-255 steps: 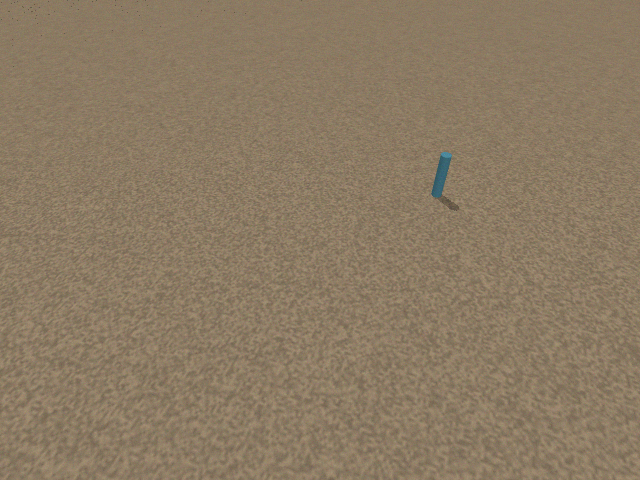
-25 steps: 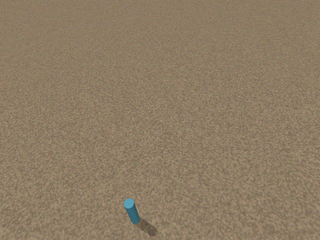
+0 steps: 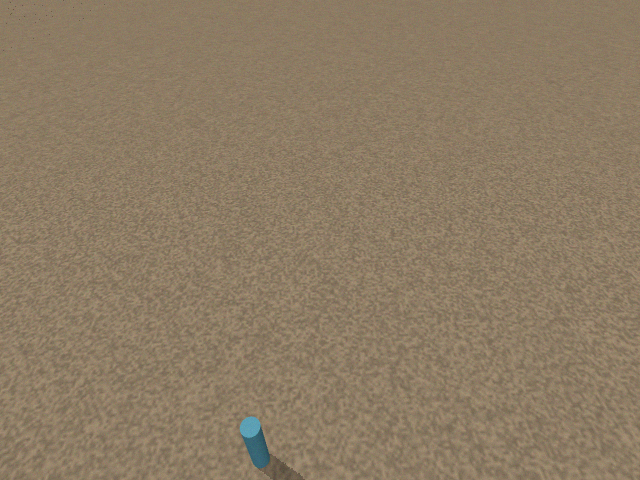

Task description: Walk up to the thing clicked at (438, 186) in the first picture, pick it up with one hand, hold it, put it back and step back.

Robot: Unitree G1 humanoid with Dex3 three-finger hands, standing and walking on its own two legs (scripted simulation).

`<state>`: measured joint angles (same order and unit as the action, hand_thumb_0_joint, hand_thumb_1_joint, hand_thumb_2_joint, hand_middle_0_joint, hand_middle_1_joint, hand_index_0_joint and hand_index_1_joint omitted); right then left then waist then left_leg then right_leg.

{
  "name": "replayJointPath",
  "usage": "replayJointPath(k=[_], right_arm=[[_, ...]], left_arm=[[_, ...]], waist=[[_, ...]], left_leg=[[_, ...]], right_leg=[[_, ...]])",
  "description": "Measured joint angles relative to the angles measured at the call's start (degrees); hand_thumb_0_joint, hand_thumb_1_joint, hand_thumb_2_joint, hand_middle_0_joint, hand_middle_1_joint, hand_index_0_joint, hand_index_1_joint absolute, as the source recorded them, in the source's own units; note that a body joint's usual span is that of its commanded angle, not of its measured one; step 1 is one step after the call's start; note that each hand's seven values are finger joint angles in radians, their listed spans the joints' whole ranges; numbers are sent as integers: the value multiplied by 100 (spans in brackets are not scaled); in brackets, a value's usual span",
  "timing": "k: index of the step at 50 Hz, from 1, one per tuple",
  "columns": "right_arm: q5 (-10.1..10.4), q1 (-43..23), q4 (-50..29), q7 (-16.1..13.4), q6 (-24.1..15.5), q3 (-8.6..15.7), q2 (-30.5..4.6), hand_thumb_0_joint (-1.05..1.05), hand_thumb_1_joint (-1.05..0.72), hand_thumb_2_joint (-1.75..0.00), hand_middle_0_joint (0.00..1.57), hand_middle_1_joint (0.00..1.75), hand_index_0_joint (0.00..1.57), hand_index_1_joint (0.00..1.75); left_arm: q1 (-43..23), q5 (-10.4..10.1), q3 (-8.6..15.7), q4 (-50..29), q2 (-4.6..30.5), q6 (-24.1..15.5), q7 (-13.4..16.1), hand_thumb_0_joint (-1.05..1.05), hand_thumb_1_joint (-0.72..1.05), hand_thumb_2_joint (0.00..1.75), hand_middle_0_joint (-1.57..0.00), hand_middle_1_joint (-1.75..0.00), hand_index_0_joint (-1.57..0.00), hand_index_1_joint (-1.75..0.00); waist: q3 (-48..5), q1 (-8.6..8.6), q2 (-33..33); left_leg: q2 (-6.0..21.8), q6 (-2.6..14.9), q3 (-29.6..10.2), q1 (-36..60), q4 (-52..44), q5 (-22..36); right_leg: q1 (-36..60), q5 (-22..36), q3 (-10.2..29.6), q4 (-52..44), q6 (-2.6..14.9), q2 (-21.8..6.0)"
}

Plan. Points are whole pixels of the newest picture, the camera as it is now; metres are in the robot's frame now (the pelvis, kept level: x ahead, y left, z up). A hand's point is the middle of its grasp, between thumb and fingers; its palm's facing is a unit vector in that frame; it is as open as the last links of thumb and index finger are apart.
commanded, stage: walk up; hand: left
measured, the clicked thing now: (256, 444) +0.43 +0.21 -0.66
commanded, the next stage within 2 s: stand in 1.16 s
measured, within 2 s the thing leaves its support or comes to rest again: neither
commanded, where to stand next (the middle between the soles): +0.07 -0.01 m, yaw -1 degrees
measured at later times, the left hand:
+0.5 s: hand out of the picture +0.12 +0.24 -0.15, palm faces -0.03 -0.95 -0.32, open 7.4 cm
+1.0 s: hand out of the picture +0.10 +0.25 -0.15, palm faces -0.03 -0.94 -0.33, open 7.4 cm
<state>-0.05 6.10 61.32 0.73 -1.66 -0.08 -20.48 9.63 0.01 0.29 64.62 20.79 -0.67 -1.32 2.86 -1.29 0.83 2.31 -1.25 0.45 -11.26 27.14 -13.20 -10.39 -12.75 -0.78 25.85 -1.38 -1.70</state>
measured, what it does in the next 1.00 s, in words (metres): stands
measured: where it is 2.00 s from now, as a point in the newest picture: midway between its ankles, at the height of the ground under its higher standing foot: outside the picture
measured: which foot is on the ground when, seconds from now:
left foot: down 0.00-1.00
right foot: down 0.00-1.00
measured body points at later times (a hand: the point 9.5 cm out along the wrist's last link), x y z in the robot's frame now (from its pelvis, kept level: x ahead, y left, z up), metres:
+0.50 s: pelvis +0.02 -0.01 +0.01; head +0.02 +0.00 +0.46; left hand +0.12 +0.29 -0.13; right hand +0.09 -0.32 -0.12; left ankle +0.02 +0.13 -0.74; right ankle +0.01 -0.14 -0.74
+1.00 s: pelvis +0.02 +0.00 +0.01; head +0.02 +0.00 +0.46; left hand +0.10 +0.30 -0.12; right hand +0.08 -0.30 -0.13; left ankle +0.02 +0.13 -0.74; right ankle +0.01 -0.14 -0.74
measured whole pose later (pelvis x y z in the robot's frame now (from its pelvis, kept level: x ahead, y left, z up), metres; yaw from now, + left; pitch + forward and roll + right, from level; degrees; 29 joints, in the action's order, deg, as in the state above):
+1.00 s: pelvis +0.02 +0.00 +0.01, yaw -2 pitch -3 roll +0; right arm -0.6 6.2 65.3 0.5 -1.2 0.5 -19.8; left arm 5.5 0.5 1.0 65.9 19.8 0.0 -0.9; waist 2.4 0.1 0.2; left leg 2.5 -1.4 2.5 -6.0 20.3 -11.4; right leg -6.7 -11.1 1.0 20.6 -1.5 -1.5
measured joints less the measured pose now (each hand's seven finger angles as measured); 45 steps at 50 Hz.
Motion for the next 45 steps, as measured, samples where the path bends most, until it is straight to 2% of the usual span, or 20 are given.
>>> replayJointPath(k=[9,29,45], right_arm=[[0,-241,163,-8,24,45,-14,0,-90,-90,21,30,20,30],[-45,14,465,-52,49,65,-15,1,-90,-90,21,30,20,30],[-52,34,425,-34,40,50,62,1,-90,-90,21,30,20,30]], left_arm=[[-328,3,19,86,-56,-24,45,0,90,90,-21,-30,-20,-30],[-610,27,52,83,-125,47,41,0,90,90,-21,-30,-20,-30],[-474,41,78,121,-88,77,36,0,90,90,-20,-30,-20,-30]], waist=[[-10,23,83],[-23,218,-115],[-32,166,-66]], left_leg=[[20,-50,-10,207,-332,110],[41,-57,121,466,-651,179],[11,-20,190,510,-689,188]], right_leg=[[164,46,-23,-230,40,23],[347,138,93,-501,33,46],[352,155,162,-511,-2,16]])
